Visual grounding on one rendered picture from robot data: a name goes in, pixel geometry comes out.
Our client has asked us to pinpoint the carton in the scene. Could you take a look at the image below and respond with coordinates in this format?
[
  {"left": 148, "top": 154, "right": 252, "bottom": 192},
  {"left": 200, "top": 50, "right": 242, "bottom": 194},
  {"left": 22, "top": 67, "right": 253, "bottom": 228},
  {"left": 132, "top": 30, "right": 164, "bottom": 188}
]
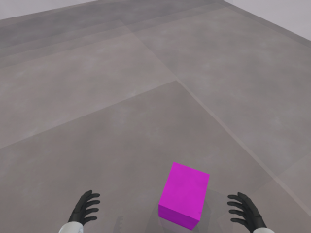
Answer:
[{"left": 158, "top": 162, "right": 210, "bottom": 230}]

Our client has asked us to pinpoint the right robot hand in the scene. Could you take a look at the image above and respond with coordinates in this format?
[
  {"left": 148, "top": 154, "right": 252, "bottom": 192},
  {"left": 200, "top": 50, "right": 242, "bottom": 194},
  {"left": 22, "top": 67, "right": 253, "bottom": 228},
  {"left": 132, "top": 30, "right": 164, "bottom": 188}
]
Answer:
[{"left": 227, "top": 192, "right": 267, "bottom": 233}]

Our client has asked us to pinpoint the robot left forearm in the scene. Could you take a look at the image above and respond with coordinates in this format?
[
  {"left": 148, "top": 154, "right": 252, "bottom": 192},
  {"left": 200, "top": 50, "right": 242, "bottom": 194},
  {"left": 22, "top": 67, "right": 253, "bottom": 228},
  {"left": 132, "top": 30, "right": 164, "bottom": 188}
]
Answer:
[{"left": 58, "top": 221, "right": 84, "bottom": 233}]

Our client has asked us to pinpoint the left robot hand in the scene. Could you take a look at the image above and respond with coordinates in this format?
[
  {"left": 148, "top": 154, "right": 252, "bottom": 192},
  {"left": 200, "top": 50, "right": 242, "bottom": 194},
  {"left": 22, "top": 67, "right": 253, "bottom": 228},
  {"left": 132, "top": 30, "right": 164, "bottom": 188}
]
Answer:
[{"left": 68, "top": 190, "right": 100, "bottom": 226}]

